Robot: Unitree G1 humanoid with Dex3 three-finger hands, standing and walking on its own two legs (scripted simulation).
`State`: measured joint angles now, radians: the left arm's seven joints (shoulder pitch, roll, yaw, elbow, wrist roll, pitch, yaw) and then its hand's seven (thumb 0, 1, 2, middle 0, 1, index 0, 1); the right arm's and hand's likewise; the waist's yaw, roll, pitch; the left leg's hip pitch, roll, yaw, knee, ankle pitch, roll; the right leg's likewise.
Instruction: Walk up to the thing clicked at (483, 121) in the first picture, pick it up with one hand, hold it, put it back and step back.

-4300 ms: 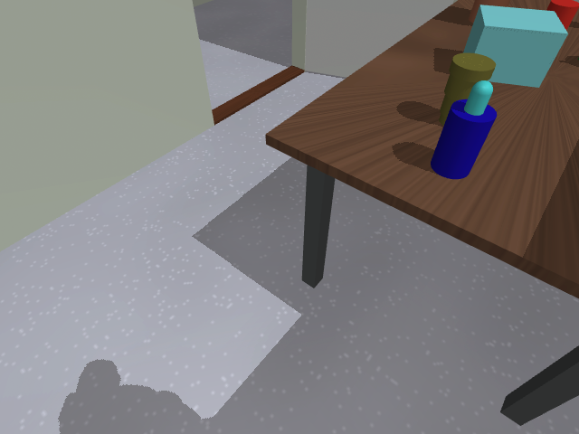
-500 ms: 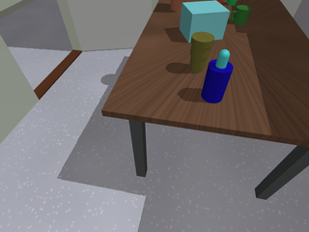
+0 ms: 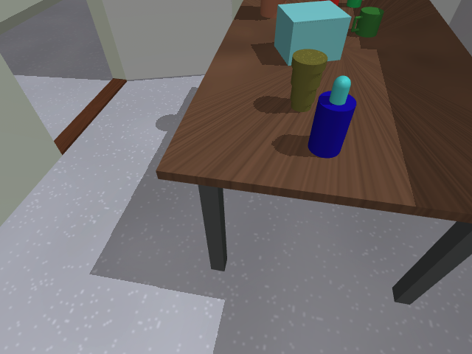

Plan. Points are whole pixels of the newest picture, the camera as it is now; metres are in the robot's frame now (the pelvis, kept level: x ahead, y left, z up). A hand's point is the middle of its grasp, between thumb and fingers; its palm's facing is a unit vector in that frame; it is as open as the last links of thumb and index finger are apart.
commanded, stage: stand
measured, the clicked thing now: (333, 115) +0.65 -0.23 +0.04
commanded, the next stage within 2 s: none
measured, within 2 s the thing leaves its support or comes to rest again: neither
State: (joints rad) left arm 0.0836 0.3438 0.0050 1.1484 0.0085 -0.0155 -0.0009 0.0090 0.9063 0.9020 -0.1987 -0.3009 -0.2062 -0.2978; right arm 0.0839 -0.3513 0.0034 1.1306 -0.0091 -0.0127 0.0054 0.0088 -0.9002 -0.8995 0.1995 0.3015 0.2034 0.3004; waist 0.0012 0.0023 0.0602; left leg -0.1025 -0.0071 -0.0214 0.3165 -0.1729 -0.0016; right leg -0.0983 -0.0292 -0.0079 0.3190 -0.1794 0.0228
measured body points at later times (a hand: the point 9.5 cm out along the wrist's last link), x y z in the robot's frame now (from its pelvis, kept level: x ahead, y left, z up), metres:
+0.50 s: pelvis +0.00 -0.01 +0.00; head +0.00 -0.01 +0.45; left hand +0.07 +0.29 -0.13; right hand +0.06 -0.31 -0.13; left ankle +0.00 +0.12 -0.75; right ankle +0.00 -0.13 -0.75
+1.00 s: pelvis +0.00 -0.01 +0.00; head +0.01 -0.01 +0.45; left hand +0.07 +0.30 -0.13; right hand +0.07 -0.31 -0.13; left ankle +0.00 +0.12 -0.75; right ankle +0.00 -0.13 -0.75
